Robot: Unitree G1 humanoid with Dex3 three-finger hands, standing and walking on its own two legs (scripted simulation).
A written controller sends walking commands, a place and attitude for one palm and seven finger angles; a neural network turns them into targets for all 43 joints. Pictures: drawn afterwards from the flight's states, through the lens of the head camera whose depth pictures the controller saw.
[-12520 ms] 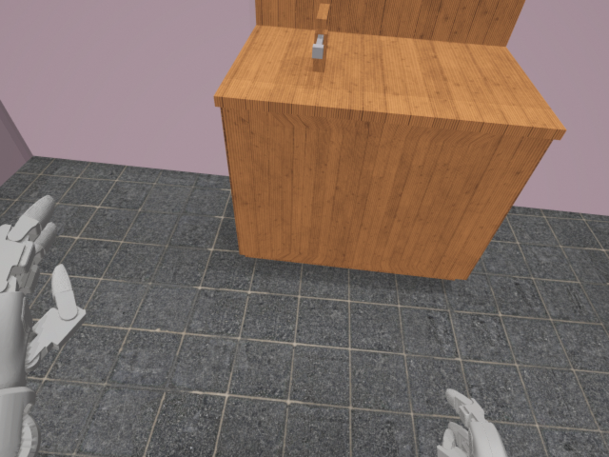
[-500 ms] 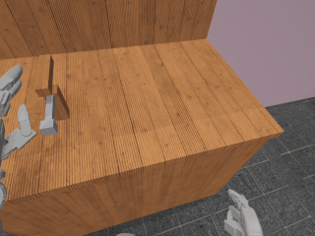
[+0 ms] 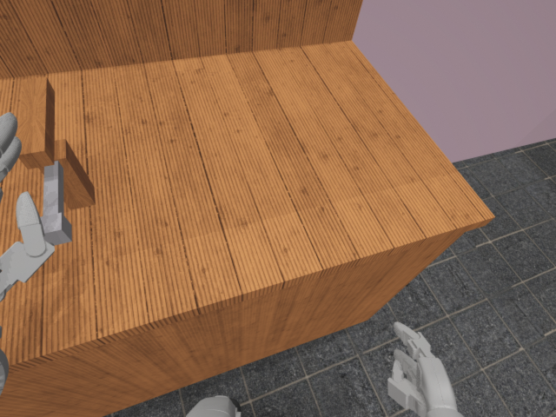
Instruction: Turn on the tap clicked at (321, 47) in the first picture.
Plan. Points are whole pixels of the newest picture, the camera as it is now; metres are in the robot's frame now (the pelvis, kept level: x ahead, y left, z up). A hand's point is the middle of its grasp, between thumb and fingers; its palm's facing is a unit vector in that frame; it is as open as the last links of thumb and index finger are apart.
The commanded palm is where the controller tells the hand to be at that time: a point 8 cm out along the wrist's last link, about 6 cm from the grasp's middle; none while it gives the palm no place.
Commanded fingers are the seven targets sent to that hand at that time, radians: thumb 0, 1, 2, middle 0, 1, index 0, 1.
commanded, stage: shuffle to correct the standing spot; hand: left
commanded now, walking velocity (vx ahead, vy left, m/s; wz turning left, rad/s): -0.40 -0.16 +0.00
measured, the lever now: (53, 230) +0.28 +0.31 +0.10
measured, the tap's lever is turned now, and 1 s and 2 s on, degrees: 0 0 0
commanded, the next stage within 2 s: come to a stop and stand still in 0.10 s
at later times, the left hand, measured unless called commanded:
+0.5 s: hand (3, 257) +0.21 +0.27 +0.19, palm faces +0.44 -0.79 -0.43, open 7.4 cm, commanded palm +0.13 +0.27 +0.18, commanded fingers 0.00 0.90 0.90 -0.20 -0.30 -0.20 -0.30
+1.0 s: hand (30, 282) +0.20 +0.26 +0.16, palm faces +0.44 -0.84 -0.31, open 7.4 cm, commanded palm +0.14 +0.28 +0.18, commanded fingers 0.00 0.90 0.90 -0.20 -0.30 -0.20 -0.30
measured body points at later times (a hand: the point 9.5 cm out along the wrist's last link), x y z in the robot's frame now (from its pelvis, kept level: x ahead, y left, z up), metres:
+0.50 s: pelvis -0.03 -0.01 +0.00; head +0.00 +0.02 +0.44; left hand +0.18 +0.31 +0.21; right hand +0.13 -0.25 -0.08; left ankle +0.03 +0.08 -0.74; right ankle -0.01 -0.15 -0.74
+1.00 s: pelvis -0.02 +0.00 +0.00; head -0.01 +0.03 +0.45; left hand +0.17 +0.30 +0.18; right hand +0.16 -0.20 -0.07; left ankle +0.03 +0.08 -0.74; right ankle -0.01 -0.15 -0.74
